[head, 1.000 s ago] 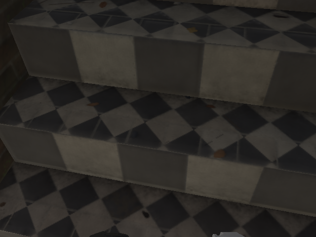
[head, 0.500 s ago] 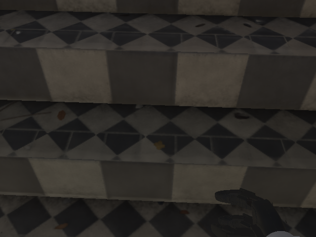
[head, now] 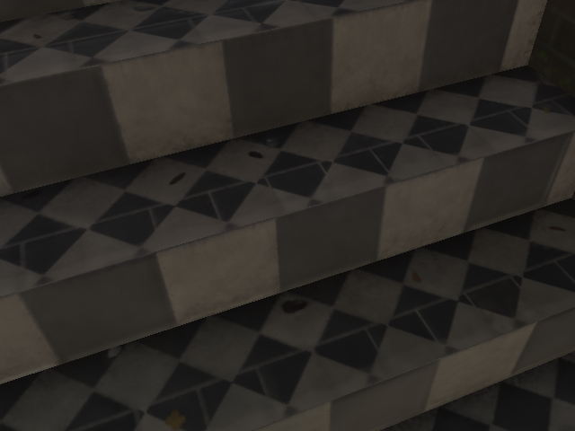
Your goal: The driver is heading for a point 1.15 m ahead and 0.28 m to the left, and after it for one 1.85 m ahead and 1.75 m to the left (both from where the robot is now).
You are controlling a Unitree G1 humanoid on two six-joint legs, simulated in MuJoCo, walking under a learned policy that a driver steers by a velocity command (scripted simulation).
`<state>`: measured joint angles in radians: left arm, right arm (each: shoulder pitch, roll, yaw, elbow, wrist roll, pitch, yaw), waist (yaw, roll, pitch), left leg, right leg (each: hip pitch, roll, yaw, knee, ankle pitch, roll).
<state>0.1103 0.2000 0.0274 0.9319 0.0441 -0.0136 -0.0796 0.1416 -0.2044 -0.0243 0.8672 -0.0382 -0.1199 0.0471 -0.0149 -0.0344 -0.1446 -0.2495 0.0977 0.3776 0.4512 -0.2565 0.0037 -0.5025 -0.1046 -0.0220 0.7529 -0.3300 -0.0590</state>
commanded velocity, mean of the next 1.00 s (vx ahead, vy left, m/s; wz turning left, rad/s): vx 0.45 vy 0.00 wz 0.36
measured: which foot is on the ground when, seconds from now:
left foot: down 0.00-0.02, up 0.04-0.36, down 0.38-0.92, up 0.94-1.00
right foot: up 0.00-0.00, down 0.02-0.44, up 0.46-0.84, down 0.86-1.00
